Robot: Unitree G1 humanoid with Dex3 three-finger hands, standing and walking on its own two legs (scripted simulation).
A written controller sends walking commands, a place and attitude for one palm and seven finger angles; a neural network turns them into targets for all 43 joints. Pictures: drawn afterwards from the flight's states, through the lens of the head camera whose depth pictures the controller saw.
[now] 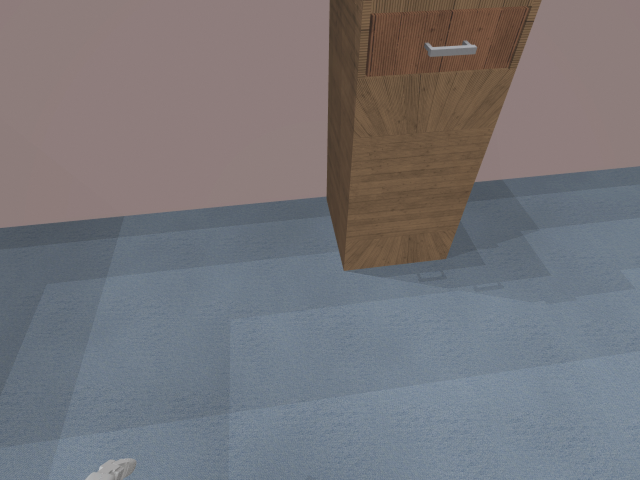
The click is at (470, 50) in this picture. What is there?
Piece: drawer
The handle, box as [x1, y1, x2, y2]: [424, 40, 476, 56]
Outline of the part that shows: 476,46 471,45 466,40 463,41 462,44 459,46 432,47 429,43 425,43 424,47 428,51 429,56 475,53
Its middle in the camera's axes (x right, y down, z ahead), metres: +0.31 -0.47 +0.95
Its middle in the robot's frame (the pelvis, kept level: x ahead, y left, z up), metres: +1.05 -0.26 +0.11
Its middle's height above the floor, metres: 0.88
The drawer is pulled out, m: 0.00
